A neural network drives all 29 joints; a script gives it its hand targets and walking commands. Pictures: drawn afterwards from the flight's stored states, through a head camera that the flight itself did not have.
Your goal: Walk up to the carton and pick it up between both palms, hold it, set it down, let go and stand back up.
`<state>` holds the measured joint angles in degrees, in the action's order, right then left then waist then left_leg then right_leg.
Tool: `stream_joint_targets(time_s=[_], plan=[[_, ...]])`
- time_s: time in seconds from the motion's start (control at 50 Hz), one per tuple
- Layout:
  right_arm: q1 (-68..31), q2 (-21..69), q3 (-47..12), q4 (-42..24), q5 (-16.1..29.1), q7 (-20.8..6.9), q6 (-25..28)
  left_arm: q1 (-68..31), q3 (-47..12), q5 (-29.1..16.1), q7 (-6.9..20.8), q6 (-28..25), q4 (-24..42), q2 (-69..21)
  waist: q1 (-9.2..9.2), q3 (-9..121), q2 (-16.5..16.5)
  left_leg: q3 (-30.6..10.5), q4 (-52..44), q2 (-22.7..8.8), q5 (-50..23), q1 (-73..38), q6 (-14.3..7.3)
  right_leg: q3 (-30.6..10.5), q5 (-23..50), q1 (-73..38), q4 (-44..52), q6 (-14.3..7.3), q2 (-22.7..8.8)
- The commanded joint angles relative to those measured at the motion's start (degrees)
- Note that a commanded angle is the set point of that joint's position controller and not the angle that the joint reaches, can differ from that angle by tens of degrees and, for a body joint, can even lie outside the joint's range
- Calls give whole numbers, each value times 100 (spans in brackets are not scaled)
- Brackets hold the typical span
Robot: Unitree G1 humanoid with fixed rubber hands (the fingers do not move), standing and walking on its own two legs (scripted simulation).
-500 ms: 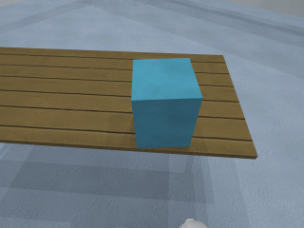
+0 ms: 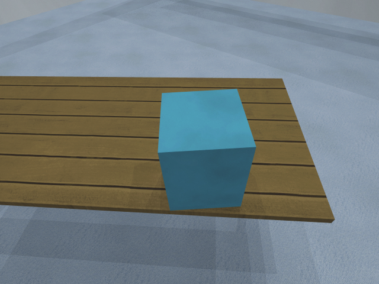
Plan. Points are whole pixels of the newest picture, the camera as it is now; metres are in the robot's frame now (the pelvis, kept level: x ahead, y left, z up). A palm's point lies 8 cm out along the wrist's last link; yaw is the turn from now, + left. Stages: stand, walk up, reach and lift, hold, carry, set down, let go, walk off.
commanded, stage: walk up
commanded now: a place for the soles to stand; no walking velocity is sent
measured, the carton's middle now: (202, 151) +0.46 -0.01 +0.00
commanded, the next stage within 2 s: reach and lift in 1.44 s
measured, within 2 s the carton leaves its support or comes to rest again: neither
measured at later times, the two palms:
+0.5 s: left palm out of the picture +0.04 +0.25 -0.13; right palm out of the picture -0.01 -0.24 -0.14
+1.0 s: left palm out of the picture +0.08 +0.23 -0.14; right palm out of the picture -0.01 -0.25 -0.15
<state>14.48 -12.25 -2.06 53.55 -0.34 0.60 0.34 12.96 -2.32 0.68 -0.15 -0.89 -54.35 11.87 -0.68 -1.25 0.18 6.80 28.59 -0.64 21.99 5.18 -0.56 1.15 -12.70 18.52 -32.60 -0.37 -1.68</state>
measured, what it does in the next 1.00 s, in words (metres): stands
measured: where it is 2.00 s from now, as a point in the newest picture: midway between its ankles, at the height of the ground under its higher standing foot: outside the picture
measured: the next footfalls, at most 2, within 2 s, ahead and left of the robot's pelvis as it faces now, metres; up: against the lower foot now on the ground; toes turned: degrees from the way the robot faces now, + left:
none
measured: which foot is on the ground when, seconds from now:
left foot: down 0.00-1.00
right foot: down 0.00-1.00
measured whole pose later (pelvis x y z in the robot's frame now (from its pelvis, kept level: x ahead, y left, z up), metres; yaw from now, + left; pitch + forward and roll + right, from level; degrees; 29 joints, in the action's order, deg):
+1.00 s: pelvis +0.02 -0.01 -0.01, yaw -7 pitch -1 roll +1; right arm 18.5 -13.3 -2.4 58.0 -1.1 1.1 -1.1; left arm 14.0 -2.6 0.2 -1.7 0.0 -59.4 13.0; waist -0.1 -3.4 -0.4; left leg 13.4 29.3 -3.6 25.6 1.6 0.8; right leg -4.3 -15.3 19.3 -36.2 -1.4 3.0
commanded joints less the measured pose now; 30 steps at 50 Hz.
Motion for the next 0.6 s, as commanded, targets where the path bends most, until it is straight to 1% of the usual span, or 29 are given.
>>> stream_joint_targets(time_s=[0.0, 0.02, 0.04, 0.06, 0.08, 0.1, 0.12, 0.14, 0.16, 0.18, 0.2, 0.22, 0.24, 0.26, 0.28, 0.3, 0.34, 0.36, 0.38, 0.4, 0.42, 0.44, 0.46, 0.48, 0.5, 0.52, 0.54, 0.56, 0.58], plan=[[394, -663, 132, -67, 6, 16, -1, 181, 178, -14, -42, -62, 169, 800, 40, -309, 53, -472, -692, -609, -1015, 494, -259, -730, 1309, -230, 604, -395, -579], [393, -656, 142, 9, -15, 9, 0, 223, 176, 3, -48, -66, 128, 800, 33, -263, 132, -465, -737, -629, -832, 444, -233, -703, 1079, -237, 671, -391, -531], [433, -700, 140, 63, -8, 15, -1, 206, 155, -15, -56, -65, 48, 796, 40, -344, 131, -519, -808, -621, -1049, 402, -232, -767, 1293, -279, 659, -420, -515], [499, -813, 156, 82, -14, 22, 28, 185, 152, 10, -47, -74, 59, 798, 64, -87, 193, -493, -827, -707, -1348, 299, -165, -655, 1506, -374, 488, -418, -438], [362, -881, 184, 73, -49, 34, 13, 293, 120, 8, -47, -81, 43, 748, 3, -115, -122, -374, -794, -626, -1334, 116, -199, -594, 1597, -215, 461, -369, -438], [259, -879, 162, 125, -38, 35, 8, 378, 97, -9, -48, -91, -37, 775, -36, -145, -149, -320, -753, -676, -1512, 83, -197, -512, 1705, -294, 392, -319, -389], [277, -836, 136, 125, 13, 39, 20, 324, 110, -29, -70, -95, -66, 822, 3, 8, -77, -315, -729, -690, -1696, 141, -236, -485, 1765, -412, 343, -331, -373], [321, -807, 111, 175, -2, 26, 18, 390, 121, -8, -82, -90, -96, 852, -36, 100, -40, -290, -684, -724, -1544, 152, -216, -503, 1668, -544, 324, -350, -330], [300, -750, 92, 185, 12, 27, -19, 421, 128, 12, -86, -70, -107, 831, -51, 79, 16, -301, -689, -661, -1301, 222, -257, -614, 1539, -490, 377, -368, -422], [289, -741, 88, 205, 13, 24, -45, 401, 132, 42, -95, -50, -107, 873, 19, -19, 166, -260, -698, -663, -1026, 292, -259, -636, 1415, -502, 423, -358, -393], [369, -821, 95, 286, -17, 30, -51, 293, 129, 29, -89, -28, -106, 869, 32, -64, 125, -229, -778, -665, -1008, 287, -209, -685, 1344, -464, 454, -348, -401], [326, -859, 105, 278, 0, 44, -61, 374, 106, 8, -91, -14, -78, 821, -12, -55, -81, -274, -835, -644, -924, 263, -211, -749, 1200, -379, 423, -387, -387], [355, -863, 119, 315, 49, 66, -80, 334, 109, -20, -98, 3, -84, 828, 8, -281, 38, -325, -946, -675, -843, 392, -223, -701, 1068, -261, 418, -340, -368], [449, -863, 108, 349, 31, 80, -85, 334, 108, -9, -110, 20, -110, 856, 8, -429, 135, -392, -1022, -749, -1112, 361, -173, -711, 990, -117, 359, -308, -322], [342, -884, 131, 368, -11, 77, -75, 373, 117, 6, -125, 24, -223, 814, -62, -489, 3, -339, -1031, -816, -1317, 342, -164, -512, 1044, -185, 296, -303, -242], [432, -963, 125, 350, 27, 69, -70, 414, 95, 50, -135, 13, -264, 876, 7, -362, -86, -253, -954, -769, -1513, 254, -172, -590, 1276, -246, 282, -273, -274], [439, -950, 103, 373, 7, 68, -82, 426, 102, 19, -142, -2, -277, 887, -26, -293, 9, -136, -915, -755, -1082, 296, -214, -634, 1188, -264, 301, -277, -252], [408, -951, 104, 356, -10, 57, -92, 516, 102, 53, -140, -13, -271, 848, -45, -194, -43, -93, -913, -702, -853, 273, -293, -651, 1175, -299, 328, -262, -250], [437, -919, 96, 390, 8, 49, -98, 446, 110, 38, -156, -16, -194, 942, 1, -191, 63, -155, -878, -681, -964, 356, -284, -750, 1283, -420, 274, -301, -274], [530, -797, 71, 338, -51, 34, -45, 601, 110, -2, -130, 26, -372, 861, -22, -39, 166, -272, -927, -758, -889, 259, -382, -656, 1053, -446, 279, -315, -194], [507, -821, 85, 332, -41, 42, -20, 528, 67, 5, -129, 55, -386, 811, -38, -303, 243, -292, -1003, -824, -840, 319, -353, -642, 865, -346, 275, -289, -167], [493, -841, 104, 342, -23, 45, -18, 594, 25, -12, -122, 64, -417, 723, -26, -367, -40, -295, -1041, -819, -638, 341, -410, -695, 726, -242, 310, -243, -128], [499, -841, 111, 347, -54, 57, -25, 534, 51, -48, -122, 72, -407, 785, -63, -547, 36, -262, -1068, -862, -642, 399, -409, -722, 625, -172, 350, -270, -134], [570, -882, 110, 326, -44, 48, -28, 551, 35, -34, -126, 62, -451, 794, -5, -454, -90, -187, -973, -772, -651, 285, -364, -778, 767, -121, 424, -302, -121], [623, -912, 103, 369, -47, 51, -19, 501, 78, -30, -112, 53, -458, 898, 48, -322, -84, -121, -943, -773, -781, 181, -315, -739, 956, -246, 329, -276, -105], [742, -829, 97, 408, -26, 53, -14, 390, 111, -15, -112, 51, -431, 940, 151, -314, -82, -155, -894, -765, -1057, 126, -299, -771, 1088, -184, 258, -342, -100], [707, -878, 85, 425, -45, 65, -11, 405, 107, 26, -121, 61, -452, 870, 96, -335, 127, -130, -875, -871, -1065, 69, -341, -639, 1139, -176, 230, -306, -68], [653, -980, 101, 400, -62, 72, -11, 437, 100, 13, -129, 57, -459, 851, 27, -346, 151, -147, -821, -915, -1128, 102, -362, -677, 1271, -193, 217, -303, -58], [646, -924, 120, 389, -28, 66, -24, 448, 73, -4, -142, 47, -443, 824, 41, -408, 81, -52, -731, -842, -1254, 92, -343, -721, 1465, -141, 220, -329, -85]])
